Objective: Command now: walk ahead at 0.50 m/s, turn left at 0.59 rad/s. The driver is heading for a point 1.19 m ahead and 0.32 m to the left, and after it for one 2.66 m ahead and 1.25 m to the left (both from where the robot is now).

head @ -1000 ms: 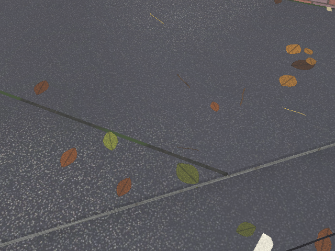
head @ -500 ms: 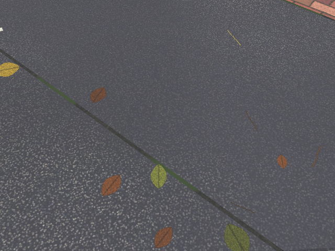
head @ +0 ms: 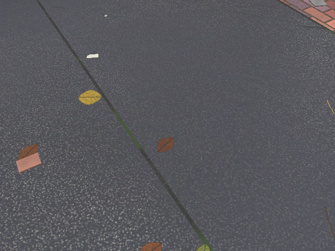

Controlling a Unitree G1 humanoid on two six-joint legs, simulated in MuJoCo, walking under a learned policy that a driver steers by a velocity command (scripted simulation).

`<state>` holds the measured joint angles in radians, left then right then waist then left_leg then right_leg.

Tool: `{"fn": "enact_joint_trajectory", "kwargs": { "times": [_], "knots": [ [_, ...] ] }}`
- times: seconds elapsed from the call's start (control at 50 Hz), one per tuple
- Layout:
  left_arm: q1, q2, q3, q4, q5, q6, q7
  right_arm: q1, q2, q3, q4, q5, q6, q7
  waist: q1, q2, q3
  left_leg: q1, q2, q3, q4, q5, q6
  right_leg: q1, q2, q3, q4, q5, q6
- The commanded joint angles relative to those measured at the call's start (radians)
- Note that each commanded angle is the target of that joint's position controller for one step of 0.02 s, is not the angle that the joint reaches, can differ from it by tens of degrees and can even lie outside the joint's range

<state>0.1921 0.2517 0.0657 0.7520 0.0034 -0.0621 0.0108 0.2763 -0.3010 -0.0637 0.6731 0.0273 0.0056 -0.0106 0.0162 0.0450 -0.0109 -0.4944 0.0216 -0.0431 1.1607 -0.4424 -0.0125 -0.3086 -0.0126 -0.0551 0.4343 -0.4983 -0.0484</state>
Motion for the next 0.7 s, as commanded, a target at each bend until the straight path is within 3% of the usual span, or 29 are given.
{"fn": "enact_joint_trajectory", "kwargs": {
  "times": [0.02, 0.08, 0.12, 0.18, 0.2, 0.22, 0.24, 0.26, 0.28, 0.3, 0.32, 0.36, 0.38, 0.42, 0.48, 0.52, 0.56, 0.6, 0.62, 0.64, 0.66, 0.68, 0.7],
  "knots": [
    [-0.045, 0.108, 0.024, -0.055, 0.01, -0.011, 0.011, 0.013, -0.046, -0.019, -0.085, -0.001, 0.012, 0.013, -0.042, -0.216, -0.033, -0.097, 0.069, 0.018, 0.029, 0.082, -0.016, 0.113, -0.23, 0.169, -0.236, 0.178, -0.081],
    [-0.113, 0.167, 0.038, -0.065, 0.005, -0.024, 0.004, 0.023, -0.051, -0.018, -0.096, -0.006, 0.028, 0.022, -0.1, -0.201, -0.045, 0.038, 0.096, 0.038, -0.112, 0.148, -0.007, 0.047, -0.236, 0.062, -0.262, 0.214, -0.085],
    [-0.142, 0.195, 0.046, -0.065, 0.0, -0.021, -0.005, 0.015, -0.06, -0.02, -0.09, -0.004, 0.035, 0.026, -0.112, -0.199, -0.042, 0.15, 0.091, 0.081, -0.256, 0.123, 0.002, 0.028, -0.223, -0.006, -0.247, 0.197, -0.072],
    [-0.125, 0.218, 0.055, -0.042, -0.013, -0.001, -0.016, 0.012, -0.071, -0.027, -0.077, 0.002, 0.045, 0.032, -0.111, -0.178, -0.006, 0.198, 0.097, 0.123, -0.398, 0.053, 0.024, 0.076, -0.271, -0.023, -0.18, 0.125, -0.079],
    [-0.131, 0.207, 0.052, -0.032, -0.011, 0.013, -0.017, 0.092, -0.069, -0.032, -0.041, 0.004, 0.044, 0.034, -0.148, -0.128, -0.016, 0.301, 0.049, 0.195, -0.479, 0.04, 0.039, 0.048, -0.248, -0.064, -0.074, 0.102, -0.076],
    [-0.119, 0.165, 0.041, -0.031, 0.002, 0.028, -0.014, 0.238, -0.103, -0.055, 0.03, 0.001, 0.039, 0.033, -0.192, 0.002, -0.055, 0.455, -0.026, 0.239, -0.555, 0.041, 0.052, 0.013, -0.172, -0.135, 0.195, 0.181, -0.059],
    [-0.125, 0.111, 0.018, -0.051, 0.026, 0.037, -0.019, 0.359, -0.141, -0.074, 0.075, 0.005, 0.034, 0.03, -0.227, 0.173, -0.049, 0.592, -0.028, 0.164, -0.551, 0.023, 0.083, -0.18, -0.103, -0.173, 0.576, 0.002, -0.005],
    [-0.09, 0.023, -0.006, -0.102, 0.013, 0.03, -0.035, 0.314, -0.19, -0.07, 0.047, 0.009, 0.025, 0.027, -0.12, 0.404, 0.004, 0.642, 0.128, -0.241, -0.642, -0.129, 0.195, -0.556, -0.007, -0.14, 0.966, -0.234, 0.052],
    [-0.123, 0.055, -0.011, -0.166, -0.031, -0.001, -0.049, 0.207, -0.161, -0.039, -0.044, 0.022, -0.003, 0.046, -0.087, 0.289, -0.027, 0.591, 0.275, -0.658, -0.936, -0.228, 0.293, -0.65, 0.004, 0.039, 1.023, -0.152, 0.044],
    [-0.223, 0.116, -0.004, -0.2, -0.065, -0.024, -0.057, 0.159, -0.172, -0.04, -0.05, 0.013, -0.023, 0.053, -0.085, 0.119, 0.033, 0.518, 0.368, -0.775, -1.051, -0.361, 0.315, -0.697, -0.028, 0.07, 1.005, -0.074, 0.033],
    [-0.276, 0.13, -0.006, -0.204, -0.053, -0.032, -0.053, 0.102, -0.157, -0.031, -0.051, -0.003, -0.039, 0.052, -0.07, -0.019, 0.085, 0.423, 0.361, -0.681, -1.03, -0.267, 0.285, -0.66, -0.07, 0.092, 0.935, -0.001, 0.021],
    [-0.199, 0.132, -0.006, -0.178, -0.02, -0.033, -0.041, 0.041, -0.144, -0.017, -0.057, -0.033, -0.061, 0.027, -0.005, 0.024, 0.071, 0.34, 0.27, -0.468, -0.961, 0.01, 0.27, -0.546, -0.095, 0.113, 0.823, 0.129, 0.043],
    [-0.19, 0.151, 0.005, -0.165, -0.009, -0.029, -0.042, 0.037, -0.121, -0.011, -0.058, -0.033, -0.065, 0.009, 0.0, 0.031, 0.041, 0.358, 0.223, -0.379, -0.956, 0.094, 0.25, -0.506, -0.086, 0.103, 0.775, 0.197, 0.054],
    [-0.241, 0.121, 0.0, -0.168, -0.001, -0.019, -0.042, 0.09, -0.092, -0.002, -0.043, -0.027, -0.071, -0.013, -0.018, -0.001, 0.009, 0.38, 0.17, -0.266, -0.953, 0.249, 0.226, -0.486, -0.046, 0.055, 0.703, 0.314, 0.074],
    [-0.355, 0.048, -0.023, -0.206, -0.014, -0.019, -0.055, 0.156, -0.075, -0.001, -0.013, -0.019, -0.065, -0.03, -0.047, 0.002, 0.012, 0.395, 0.132, -0.201, -0.967, 0.3, 0.202, -0.431, 0.004, 0.021, 0.455, 0.416, 0.091],
    [-0.414, 0.053, -0.018, -0.224, -0.022, -0.021, -0.064, 0.171, -0.088, -0.007, 0.003, -0.018, -0.058, -0.034, -0.061, 0.047, 0.014, 0.433, 0.144, -0.206, -0.976, 0.301, 0.197, -0.39, 0.019, 0.011, 0.329, 0.435, 0.098],
    [-0.413, 0.078, -0.005, -0.23, -0.029, -0.021, -0.07, 0.15, -0.106, -0.017, 0.01, -0.009, -0.054, -0.035, -0.045, 0.076, 0.013, 0.472, 0.164, -0.22, -0.958, 0.322, 0.183, -0.339, 0.009, 0.027, 0.248, 0.426, 0.092],
    [-0.339, 0.109, 0.013, -0.218, -0.032, -0.018, -0.066, 0.097, -0.129, -0.028, 0.004, -0.009, -0.048, -0.03, 0.003, 0.107, -0.007, 0.474, 0.172, -0.219, -0.906, 0.455, 0.155, -0.213, 0.008, 0.023, 0.206, 0.388, 0.079],
    [-0.265, 0.138, 0.029, -0.204, -0.032, -0.015, -0.057, 0.066, -0.145, -0.035, -0.004, -0.017, -0.046, -0.025, 0.042, 0.131, -0.041, 0.461, 0.161, -0.214, -0.836, 0.619, 0.136, -0.101, 0.024, 0.006, 0.202, 0.345, 0.067],
    [-0.109, 0.168, 0.05, -0.168, -0.035, -0.008, -0.039, 0.015, -0.155, -0.041, -0.017, -0.023, -0.044, -0.021, 0.123, 0.153, -0.1, 0.402, 0.135, -0.206, -0.704, 0.767, 0.111, 0.091, 0.034, -0.007, 0.182, 0.328, 0.047],
    [0.085, 0.206, 0.068, -0.114, -0.036, 0.001, -0.022, -0.027, -0.123, -0.034, -0.033, -0.034, -0.051, -0.012, 0.204, 0.1, -0.176, 0.269, 0.077, -0.19, -0.469, 0.762, 0.083, 0.351, -0.015, 0.024, 0.149, 0.361, 0.026],
    [0.205, 0.202, 0.057, -0.07, -0.011, 0.001, -0.02, -0.011, 0.013, 0.004, -0.044, -0.058, -0.061, -0.002, 0.193, -0.114, -0.268, 0.047, -0.02, -0.173, -0.148, 0.079, 0.065, 0.621, -0.154, 0.172, 0.184, 0.3, -0.007],
    [0.141, 0.225, 0.048, -0.081, 0.033, -0.012, -0.037, 0.142, 0.088, 0.024, -0.072, 0.001, -0.081, 0.001, 0.05, -0.461, -0.234, -0.225, -0.143, -0.161, 0.14, -0.151, 0.048, 0.637, -0.325, 0.724, -0.09, 0.209, -0.175]
  ]
}}
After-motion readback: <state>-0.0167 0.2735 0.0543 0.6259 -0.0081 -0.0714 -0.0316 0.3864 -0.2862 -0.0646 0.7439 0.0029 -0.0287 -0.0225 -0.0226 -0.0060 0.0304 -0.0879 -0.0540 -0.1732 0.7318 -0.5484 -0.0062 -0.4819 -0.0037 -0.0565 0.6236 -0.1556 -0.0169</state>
